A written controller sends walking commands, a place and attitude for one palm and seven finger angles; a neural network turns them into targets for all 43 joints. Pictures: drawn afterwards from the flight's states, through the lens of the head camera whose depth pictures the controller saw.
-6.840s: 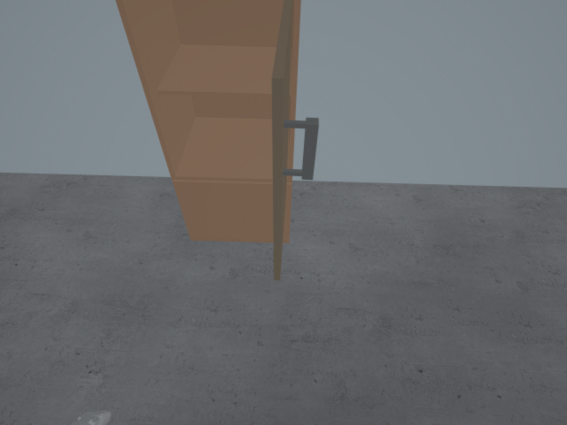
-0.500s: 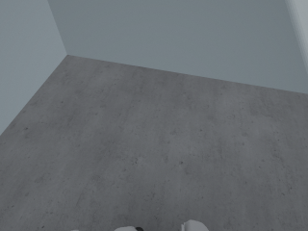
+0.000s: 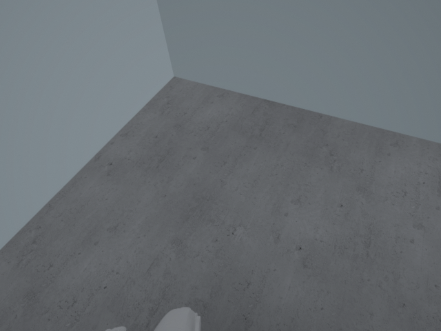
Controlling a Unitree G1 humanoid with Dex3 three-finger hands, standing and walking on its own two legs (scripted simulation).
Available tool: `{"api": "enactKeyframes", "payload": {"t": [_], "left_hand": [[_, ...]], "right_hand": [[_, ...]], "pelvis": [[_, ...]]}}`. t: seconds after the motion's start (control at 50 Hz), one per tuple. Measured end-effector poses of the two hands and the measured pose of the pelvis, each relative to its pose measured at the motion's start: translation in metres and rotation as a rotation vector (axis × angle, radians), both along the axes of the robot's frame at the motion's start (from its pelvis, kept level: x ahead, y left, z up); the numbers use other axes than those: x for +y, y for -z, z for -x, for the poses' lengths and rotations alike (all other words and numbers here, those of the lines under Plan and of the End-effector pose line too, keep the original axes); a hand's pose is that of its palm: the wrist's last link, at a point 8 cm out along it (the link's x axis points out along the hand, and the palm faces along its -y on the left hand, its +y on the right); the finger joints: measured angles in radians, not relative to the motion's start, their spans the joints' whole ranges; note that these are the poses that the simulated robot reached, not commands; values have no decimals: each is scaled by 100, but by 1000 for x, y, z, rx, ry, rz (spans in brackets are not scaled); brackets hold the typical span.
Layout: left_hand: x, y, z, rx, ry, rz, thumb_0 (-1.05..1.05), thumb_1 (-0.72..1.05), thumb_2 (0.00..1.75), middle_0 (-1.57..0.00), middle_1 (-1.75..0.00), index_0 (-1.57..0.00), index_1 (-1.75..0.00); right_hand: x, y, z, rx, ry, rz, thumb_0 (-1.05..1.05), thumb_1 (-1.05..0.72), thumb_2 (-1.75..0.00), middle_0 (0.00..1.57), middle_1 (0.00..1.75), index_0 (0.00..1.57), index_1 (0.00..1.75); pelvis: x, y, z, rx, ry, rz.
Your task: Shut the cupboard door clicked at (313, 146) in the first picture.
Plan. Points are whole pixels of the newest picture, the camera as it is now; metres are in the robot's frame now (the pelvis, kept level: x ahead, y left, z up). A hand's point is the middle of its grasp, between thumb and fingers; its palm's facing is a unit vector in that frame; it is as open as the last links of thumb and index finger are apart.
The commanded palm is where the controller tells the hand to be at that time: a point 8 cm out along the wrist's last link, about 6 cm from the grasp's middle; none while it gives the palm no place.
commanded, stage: walk to a spot facing it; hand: left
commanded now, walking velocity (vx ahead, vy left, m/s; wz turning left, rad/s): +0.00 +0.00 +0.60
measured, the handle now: out of the picture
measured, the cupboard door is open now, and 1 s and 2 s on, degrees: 88 88 88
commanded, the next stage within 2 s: none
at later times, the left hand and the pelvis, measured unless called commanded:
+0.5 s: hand out of the picture +0.00 +0.27 -0.17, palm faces +0.35 -0.90 -0.28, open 7.4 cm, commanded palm none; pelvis -0.01 +0.03 -0.01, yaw +18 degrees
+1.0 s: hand out of the picture -0.08 +0.22 -0.17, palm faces +0.59 -0.76 -0.25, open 7.4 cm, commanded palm none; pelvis -0.01 +0.02 -0.01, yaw +37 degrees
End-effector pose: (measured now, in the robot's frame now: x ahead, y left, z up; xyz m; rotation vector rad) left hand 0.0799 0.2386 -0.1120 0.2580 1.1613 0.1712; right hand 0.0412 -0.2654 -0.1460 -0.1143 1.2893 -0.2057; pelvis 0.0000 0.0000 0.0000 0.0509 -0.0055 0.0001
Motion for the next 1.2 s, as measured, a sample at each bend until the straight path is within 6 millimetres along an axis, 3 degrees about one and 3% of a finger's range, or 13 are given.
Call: {"api": "enactKeyframes", "payload": {"t": [0.12, 0.24, 0.3, 0.38, 0.48, 0.6, 0.68, 0.78, 0.88, 0.98, 1.1, 1.2], "left_hand": [[15, 11, 59, 82, -129, 14, 1, 90, 89, -21, -30, -21, -30], [52, 37, 118, 165, -274, 36, 1, 90, 89, -21, -30, -21, -30], [68, 43, 134, 194, -323, 27, 1, 90, 89, -21, -30, -21, -30], [78, 34, 129, 139, -361, 26, 1, 91, 89, -20, -30, -20, -30], [78, 22, 110, 44, -376, 17, 1, 91, 89, -20, -30, -20, -30], [60, 11, 87, -46, -390, -13, 1, 91, 89, -20, -30, -20, -30], [40, 5, 89, -82, -413, -38, 1, 91, 89, -21, -30, -20, -30], [19, -1, 111, -49, -483, -20, 1, 90, 89, -21, -30, -21, -30], [8, 5, 139, -3, -558, 13, 1, 90, 89, -21, -30, -21, -30], [8, 21, 183, 48, -656, 50, 1, 90, 89, -21, -30, -21, -30], [24, 49, 242, 117, -785, 80, 1, 90, 89, -21, -30, -21, -30], [38, 38, 253, 99, -841, 70, 1, 91, 89, -20, -30, -20, -30]], "right_hand": [[15, -2, -52, -20, -150, 15, 1, -91, -90, 20, 30, 20, 29], [58, -10, -120, -155, -317, 58, 1, -91, -90, 20, 30, 20, 29], [77, -19, -137, -211, -367, 67, 1, -91, -90, 20, 30, 20, 29], [90, -30, -140, -214, -411, 72, 1, -91, -90, 20, 30, 20, 29], [95, -27, -139, -184, -446, 47, 1, -91, -90, 21, 30, 20, 30], [81, -6, -135, -129, -461, 5, 1, -90, -90, 21, 30, 20, 30], [68, 10, -136, -85, -478, -12, 1, -91, -90, 21, 30, 20, 30], [64, 7, -137, -27, -528, -17, 1, -91, -90, 20, 30, 20, 29], [76, 2, -143, 12, -598, -5, 1, -91, -90, 20, 30, 20, 29], [111, -3, -161, -9, -703, 18, 1, -91, -90, 20, 30, 20, 29], [165, -10, -182, -128, -827, 43, 1, -91, -90, 20, 30, 20, 29], [185, -24, -180, -143, -877, 56, 1, -91, -90, 20, 30, 20, 29]], "pelvis": [[8, 3, 3, 3, -82, -1], [33, 19, 5, 14, -165, 31], [38, 19, 9, 0, -191, 34], [41, 11, 10, -11, -239, 58], [36, 7, 10, -8, -295, 61], [17, 12, 5, 4, -369, 49], [4, 16, 1, 2, -432, 40], [0, 6, -2, -3, -498, 19], [3, 3, -1, 1, -567, 11], [15, 8, 8, 5, -633, 24], [36, 22, 21, 3, -704, 46], [43, 10, 25, -6, -755, 64]]}}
